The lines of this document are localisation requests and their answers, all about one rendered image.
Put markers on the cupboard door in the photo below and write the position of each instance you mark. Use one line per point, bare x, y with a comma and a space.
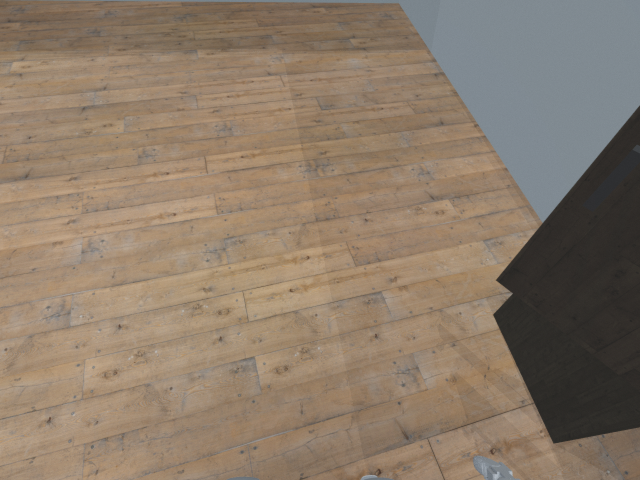
581, 269

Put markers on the robot right hand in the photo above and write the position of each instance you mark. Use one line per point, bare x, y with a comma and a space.
491, 470

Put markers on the handle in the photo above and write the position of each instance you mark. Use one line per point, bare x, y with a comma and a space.
614, 179

